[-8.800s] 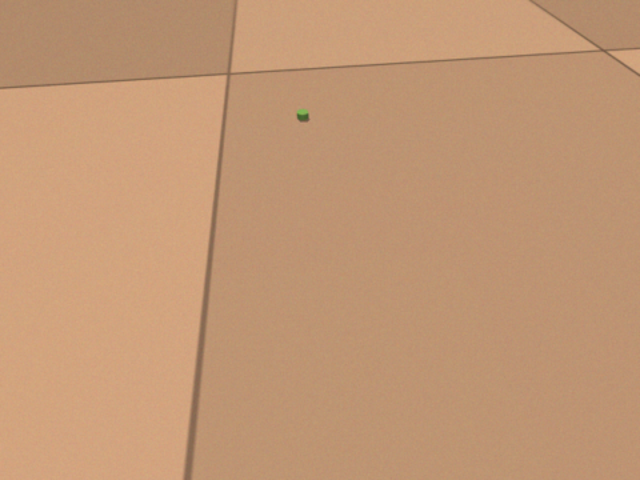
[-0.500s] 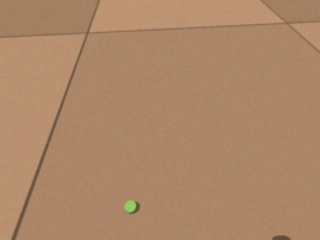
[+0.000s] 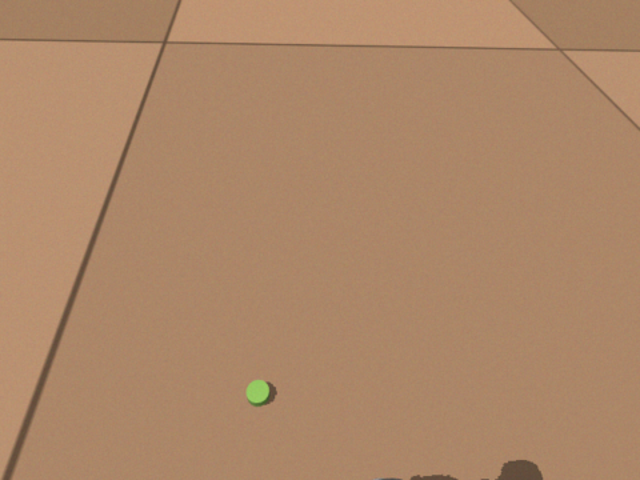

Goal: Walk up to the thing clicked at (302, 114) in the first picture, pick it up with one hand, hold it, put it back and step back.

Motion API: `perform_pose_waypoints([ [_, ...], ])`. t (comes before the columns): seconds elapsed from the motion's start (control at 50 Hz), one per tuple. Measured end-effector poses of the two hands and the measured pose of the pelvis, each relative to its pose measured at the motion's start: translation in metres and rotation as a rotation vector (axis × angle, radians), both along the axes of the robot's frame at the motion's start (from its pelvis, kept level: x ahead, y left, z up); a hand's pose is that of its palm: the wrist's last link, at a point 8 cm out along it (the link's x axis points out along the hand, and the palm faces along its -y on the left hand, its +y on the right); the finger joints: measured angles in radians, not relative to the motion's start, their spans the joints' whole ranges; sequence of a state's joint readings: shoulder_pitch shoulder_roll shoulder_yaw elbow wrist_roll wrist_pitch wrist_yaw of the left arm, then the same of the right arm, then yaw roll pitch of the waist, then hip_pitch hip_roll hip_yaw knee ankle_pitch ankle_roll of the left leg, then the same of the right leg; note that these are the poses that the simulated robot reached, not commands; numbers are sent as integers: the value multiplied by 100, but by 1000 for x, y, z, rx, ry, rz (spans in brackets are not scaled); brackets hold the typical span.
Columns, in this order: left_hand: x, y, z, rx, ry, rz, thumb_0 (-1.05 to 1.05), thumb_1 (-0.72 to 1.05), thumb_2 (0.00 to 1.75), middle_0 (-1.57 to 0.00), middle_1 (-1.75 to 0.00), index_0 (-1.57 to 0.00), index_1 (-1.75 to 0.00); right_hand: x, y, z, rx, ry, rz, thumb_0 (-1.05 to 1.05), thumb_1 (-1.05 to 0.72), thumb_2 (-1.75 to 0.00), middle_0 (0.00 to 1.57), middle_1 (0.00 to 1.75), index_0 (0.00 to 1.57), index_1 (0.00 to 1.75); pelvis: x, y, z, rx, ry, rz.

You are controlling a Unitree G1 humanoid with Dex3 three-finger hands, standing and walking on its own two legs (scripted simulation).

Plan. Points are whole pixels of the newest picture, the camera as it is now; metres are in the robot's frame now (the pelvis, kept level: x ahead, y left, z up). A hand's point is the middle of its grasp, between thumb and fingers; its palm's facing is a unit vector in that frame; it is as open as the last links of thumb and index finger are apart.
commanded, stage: walk up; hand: left
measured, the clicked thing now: (258, 393) +0.47 +0.16 -0.75
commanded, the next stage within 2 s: none
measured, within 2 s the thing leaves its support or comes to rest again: neither
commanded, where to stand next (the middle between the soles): +0.08 -0.08 m, yaw -1 degrees
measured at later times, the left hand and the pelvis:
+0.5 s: hand out of the picture +0.13 +0.19 -0.14, palm faces -0.03 -0.95 -0.32, open 7.4 cm; pelvis +0.00 -0.04 +0.00, yaw -1 degrees
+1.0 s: hand out of the picture +0.07 +0.23 -0.16, palm faces -0.02 -0.92 -0.38, open 7.4 cm; pelvis -0.03 -0.04 +0.00, yaw -2 degrees
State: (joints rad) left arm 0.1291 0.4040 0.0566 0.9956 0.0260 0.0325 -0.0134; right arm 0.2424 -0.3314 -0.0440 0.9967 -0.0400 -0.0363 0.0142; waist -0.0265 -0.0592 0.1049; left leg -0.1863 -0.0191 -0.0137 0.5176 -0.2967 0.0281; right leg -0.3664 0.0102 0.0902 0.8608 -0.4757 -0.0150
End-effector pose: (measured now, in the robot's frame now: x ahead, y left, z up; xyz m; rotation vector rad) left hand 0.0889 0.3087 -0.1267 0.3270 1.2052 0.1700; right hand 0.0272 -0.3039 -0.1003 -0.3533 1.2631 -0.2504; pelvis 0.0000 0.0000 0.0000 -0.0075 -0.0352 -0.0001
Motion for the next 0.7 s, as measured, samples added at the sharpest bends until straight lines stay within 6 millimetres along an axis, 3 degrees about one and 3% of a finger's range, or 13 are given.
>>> perform_pose_waypoints([
  [0.14, 1, -9, 4, 14, 28, -6, 1, 90, 90, -20, -30, -20, -30, -6, -22, 3, -30, -26, -29, 1, -89, -90, 21, 30, 21, 30, 5, -15, 0, 10, -20, -25],
  [0.26, 6, -38, 9, 32, -5, -11, 1, 90, 90, -20, -30, -20, -29, 16, -47, -17, 1, -46, -39, 1, -90, -90, 20, 30, 21, 30, 5, -35, -6, -9, -34, -26],
  [0.36, 14, -59, 17, 11, -34, -21, 1, 90, 90, -20, -30, -21, -30, 35, -44, -24, 49, -74, -13, 1, -90, -90, 20, 30, 20, 30, 2, -40, -3, 12, -23, -16],
  [0.46, 26, -69, 22, -13, -80, -15, 1, 90, 90, -21, -30, -21, -30, 40, -36, -22, 81, -64, 8, 1, -90, -90, 20, 30, 20, 30, 2, -43, 3, 21, -17, -17],
  [0.58, 32, -68, 22, -25, -97, -6, 1, 90, 90, -21, -30, -21, -30, 38, -31, -15, 81, -52, 10, 1, -90, -90, 20, 30, 20, 30, 3, -42, 7, 17, -15, -26],
  [0.7, 23, -59, 20, -20, -63, 5, 1, 90, 90, -20, -30, -21, -30, 34, -32, -9, 63, -43, -2, 1, -90, -90, 20, 30, 20, 30, 2, -40, 9, 15, -13, -32],
])
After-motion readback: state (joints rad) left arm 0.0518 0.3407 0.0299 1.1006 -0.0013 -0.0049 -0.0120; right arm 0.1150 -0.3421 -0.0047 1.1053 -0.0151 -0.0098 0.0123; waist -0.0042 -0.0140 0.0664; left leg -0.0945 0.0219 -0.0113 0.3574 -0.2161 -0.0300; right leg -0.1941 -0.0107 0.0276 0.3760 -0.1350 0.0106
